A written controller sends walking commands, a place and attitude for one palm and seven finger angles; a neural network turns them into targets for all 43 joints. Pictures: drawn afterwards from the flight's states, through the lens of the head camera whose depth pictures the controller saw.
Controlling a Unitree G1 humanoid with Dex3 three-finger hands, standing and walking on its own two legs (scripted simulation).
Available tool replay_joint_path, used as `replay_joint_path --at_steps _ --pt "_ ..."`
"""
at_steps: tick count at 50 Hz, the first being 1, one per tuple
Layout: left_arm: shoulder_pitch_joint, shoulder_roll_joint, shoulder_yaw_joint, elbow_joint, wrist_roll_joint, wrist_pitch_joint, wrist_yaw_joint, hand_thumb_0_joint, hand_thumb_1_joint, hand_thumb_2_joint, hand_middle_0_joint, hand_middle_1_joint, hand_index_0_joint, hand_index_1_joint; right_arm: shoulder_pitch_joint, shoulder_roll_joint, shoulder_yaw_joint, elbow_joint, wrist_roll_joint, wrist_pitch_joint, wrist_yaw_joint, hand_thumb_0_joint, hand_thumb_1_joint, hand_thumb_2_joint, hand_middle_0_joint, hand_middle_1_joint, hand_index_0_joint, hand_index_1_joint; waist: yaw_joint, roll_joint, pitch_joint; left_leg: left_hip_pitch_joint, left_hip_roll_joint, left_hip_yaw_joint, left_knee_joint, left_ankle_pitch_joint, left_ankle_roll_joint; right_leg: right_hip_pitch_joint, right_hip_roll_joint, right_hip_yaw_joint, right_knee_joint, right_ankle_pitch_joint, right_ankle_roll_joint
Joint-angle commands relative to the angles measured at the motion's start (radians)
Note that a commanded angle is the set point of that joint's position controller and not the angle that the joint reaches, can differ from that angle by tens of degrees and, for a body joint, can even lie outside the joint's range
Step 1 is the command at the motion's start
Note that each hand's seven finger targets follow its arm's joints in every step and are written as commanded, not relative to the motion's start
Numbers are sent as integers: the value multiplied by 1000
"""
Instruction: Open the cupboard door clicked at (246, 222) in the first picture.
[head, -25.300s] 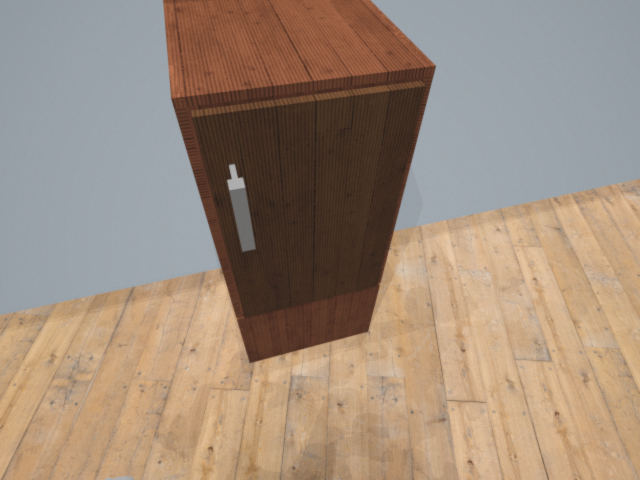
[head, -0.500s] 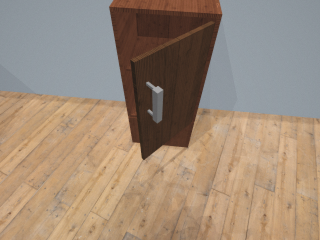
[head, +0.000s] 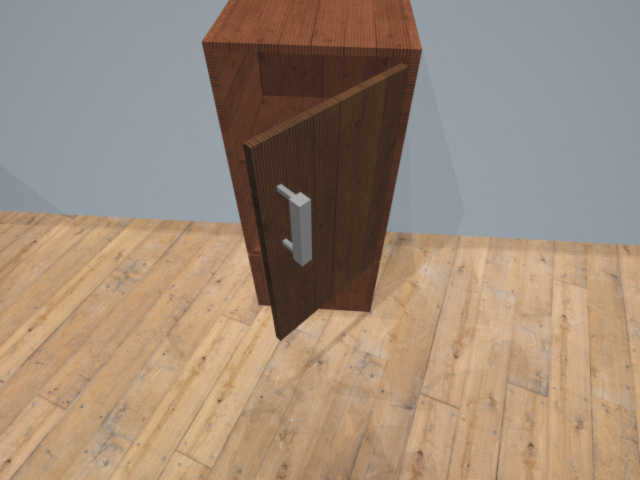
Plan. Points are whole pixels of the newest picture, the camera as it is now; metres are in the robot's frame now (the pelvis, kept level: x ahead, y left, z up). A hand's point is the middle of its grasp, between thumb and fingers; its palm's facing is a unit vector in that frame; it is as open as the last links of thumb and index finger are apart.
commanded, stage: let the arm hang, fingers relaxed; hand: left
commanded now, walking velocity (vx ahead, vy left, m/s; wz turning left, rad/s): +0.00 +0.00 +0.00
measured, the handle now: (293, 225) +0.52 +0.08 -0.02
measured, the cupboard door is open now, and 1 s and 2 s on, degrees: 48 48 48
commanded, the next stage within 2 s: look to check the result in 0.04 s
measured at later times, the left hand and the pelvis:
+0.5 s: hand out of the picture +0.00 +0.15 -0.17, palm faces +0.05 -0.98 -0.18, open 7.4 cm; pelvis +0.01 -0.01 +0.00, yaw +0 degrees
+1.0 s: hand out of the picture +0.02 +0.16 -0.18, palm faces +0.00 -0.98 -0.19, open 7.4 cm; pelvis +0.01 -0.02 -0.01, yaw -5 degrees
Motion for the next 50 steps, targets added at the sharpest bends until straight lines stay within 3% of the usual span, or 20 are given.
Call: replay_joint_path --at_steps 1,37,43,47,50 --pt "76 96 13 -19 0 -10 8 0 900 900 -200 -300 -200 -300 63 -81 -8 -23 -2 -6 -5 0 -900 -900 200 300 200 300 8 -2 33 10 91 -77 -71 102 26 -36 -112 104 -116 86 -16" --pt "95 97 12 -11 -3 -18 11 0 900 900 -200 -300 -200 -300 50 -95 -6 -15 -2 -6 -12 0 -900 -900 200 300 200 300 9 -8 33 52 94 -61 -70 140 16 2 -111 110 -138 187 -16" --pt "62 138 57 -55 7 12 3 0 900 900 -200 -300 -200 -300 47 -119 -40 -47 -2 15 -25 0 -900 -900 200 300 200 300 6 -41 25 28 112 11 30 77 5 -46 -118 179 -68 279 -40" --pt "36 161 82 -96 12 30 -6 0 900 900 -200 -300 -200 -300 26 -125 -59 -94 -2 24 -27 0 -900 -900 200 300 200 300 2 -74 21 9 101 54 102 -16 -3 -106 -137 254 -63 242 -68" --pt "6 169 93 -125 13 34 -11 0 900 900 -200 -300 -200 -300 25 -131 -68 -120 -2 22 -26 0 -900 -900 200 300 200 300 -5 -26 11 32 119 44 96 -35 1 -157 -117 272 -35 210 -68"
